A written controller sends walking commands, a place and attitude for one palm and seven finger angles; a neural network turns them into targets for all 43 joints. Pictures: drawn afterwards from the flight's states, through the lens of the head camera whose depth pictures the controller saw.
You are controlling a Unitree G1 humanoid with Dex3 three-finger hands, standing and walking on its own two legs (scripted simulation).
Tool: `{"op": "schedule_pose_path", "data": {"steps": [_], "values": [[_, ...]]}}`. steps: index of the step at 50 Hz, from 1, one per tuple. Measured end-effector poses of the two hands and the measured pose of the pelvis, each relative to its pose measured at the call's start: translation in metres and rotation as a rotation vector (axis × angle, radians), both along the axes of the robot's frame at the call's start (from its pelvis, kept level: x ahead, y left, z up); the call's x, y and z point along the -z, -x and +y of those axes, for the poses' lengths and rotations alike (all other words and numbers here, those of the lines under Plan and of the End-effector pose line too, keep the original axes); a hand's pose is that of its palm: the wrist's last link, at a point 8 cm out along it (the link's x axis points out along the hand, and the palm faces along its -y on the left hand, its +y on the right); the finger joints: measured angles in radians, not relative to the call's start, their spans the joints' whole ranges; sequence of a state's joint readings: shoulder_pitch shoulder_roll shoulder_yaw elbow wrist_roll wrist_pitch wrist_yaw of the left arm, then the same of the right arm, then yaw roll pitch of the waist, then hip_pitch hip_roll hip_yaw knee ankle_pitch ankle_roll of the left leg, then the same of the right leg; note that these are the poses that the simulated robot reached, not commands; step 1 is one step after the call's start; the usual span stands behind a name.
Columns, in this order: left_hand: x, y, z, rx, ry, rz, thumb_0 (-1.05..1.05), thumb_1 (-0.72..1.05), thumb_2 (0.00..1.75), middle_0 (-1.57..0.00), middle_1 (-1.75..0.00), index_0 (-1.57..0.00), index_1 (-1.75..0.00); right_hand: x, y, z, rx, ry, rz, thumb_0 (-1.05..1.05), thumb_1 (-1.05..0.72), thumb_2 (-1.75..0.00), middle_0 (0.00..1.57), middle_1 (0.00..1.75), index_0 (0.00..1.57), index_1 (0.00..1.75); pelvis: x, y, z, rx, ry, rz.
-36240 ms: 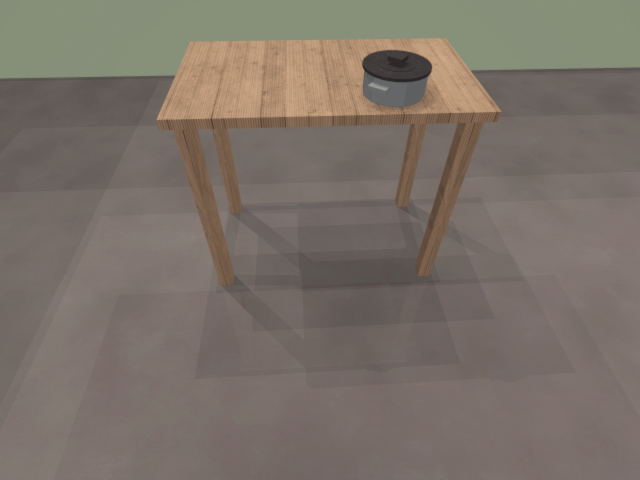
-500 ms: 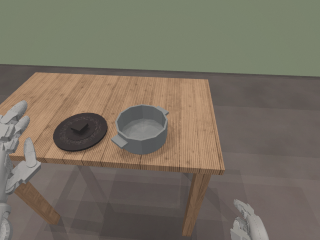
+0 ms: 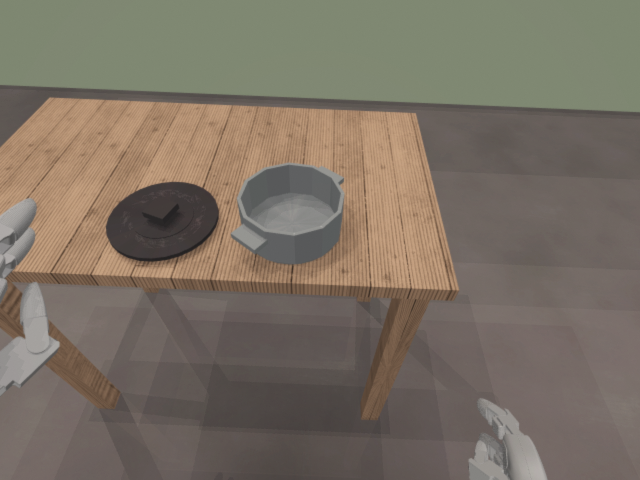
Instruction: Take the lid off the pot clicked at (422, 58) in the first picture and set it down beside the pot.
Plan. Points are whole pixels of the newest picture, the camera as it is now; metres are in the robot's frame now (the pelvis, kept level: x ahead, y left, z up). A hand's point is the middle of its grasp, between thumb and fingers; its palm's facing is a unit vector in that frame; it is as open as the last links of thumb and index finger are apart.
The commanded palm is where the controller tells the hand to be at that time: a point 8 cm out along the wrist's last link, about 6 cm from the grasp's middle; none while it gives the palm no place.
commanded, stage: step back with the hand held close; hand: left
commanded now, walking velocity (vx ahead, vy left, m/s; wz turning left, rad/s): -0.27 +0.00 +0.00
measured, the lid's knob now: (160, 210) +0.51 +0.31 +0.01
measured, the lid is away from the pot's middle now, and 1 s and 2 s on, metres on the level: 0.22 0.22 0.22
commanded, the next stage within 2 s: stop stepping back and stand still in 0.74 s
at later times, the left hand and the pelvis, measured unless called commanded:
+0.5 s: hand out of the picture +0.14 +0.25 +0.20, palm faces +0.34 -0.84 -0.42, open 7.4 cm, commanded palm +0.08 +0.29 +0.20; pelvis -0.06 +0.01 +0.00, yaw -1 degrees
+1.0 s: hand out of the picture +0.02 +0.25 +0.17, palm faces +0.14 -0.88 -0.45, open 7.4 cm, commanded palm -0.02 +0.30 +0.20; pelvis -0.18 +0.03 +0.01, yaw -5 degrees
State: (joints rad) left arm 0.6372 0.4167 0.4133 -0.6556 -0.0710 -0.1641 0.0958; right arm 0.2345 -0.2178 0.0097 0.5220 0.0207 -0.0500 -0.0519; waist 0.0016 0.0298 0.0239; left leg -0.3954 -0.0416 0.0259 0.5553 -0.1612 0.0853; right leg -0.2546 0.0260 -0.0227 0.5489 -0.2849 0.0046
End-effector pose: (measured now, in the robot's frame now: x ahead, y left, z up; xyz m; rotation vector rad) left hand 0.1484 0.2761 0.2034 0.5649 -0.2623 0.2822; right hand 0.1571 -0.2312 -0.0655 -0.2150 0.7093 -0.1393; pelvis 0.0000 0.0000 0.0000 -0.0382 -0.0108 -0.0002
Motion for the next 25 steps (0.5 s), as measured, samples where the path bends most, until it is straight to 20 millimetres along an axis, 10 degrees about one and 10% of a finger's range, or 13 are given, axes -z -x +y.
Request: {"op": "schedule_pose_path", "data": {"steps": [15, 25], "values": [[0.018, 0.028, 0.012, 0.017, 0.104, -0.118, 0.01, 0.89, 0.90, -0.22, -0.31, -0.21, -0.31, -0.005, 0.033, -0.002, 0.016, 0.091, -0.008, 0.01, -0.90, -0.90, 0.20, 0.30, 0.21, 0.30, 0.010, 0.028, 0.010, -0.018, 0.035, -0.021], [-0.006, 0.048, 0.018, 0.048, 0.033, -0.107, 0.01, 0.89, 0.90, -0.21, -0.31, -0.21, -0.31, -0.015, 0.060, 0.020, -0.006, 0.035, -0.020, 0.01, -0.90, -0.90, 0.20, 0.29, 0.20, 0.30, -0.004, 0.061, 0.015, 0.022, 0.055, 0.062]]}}
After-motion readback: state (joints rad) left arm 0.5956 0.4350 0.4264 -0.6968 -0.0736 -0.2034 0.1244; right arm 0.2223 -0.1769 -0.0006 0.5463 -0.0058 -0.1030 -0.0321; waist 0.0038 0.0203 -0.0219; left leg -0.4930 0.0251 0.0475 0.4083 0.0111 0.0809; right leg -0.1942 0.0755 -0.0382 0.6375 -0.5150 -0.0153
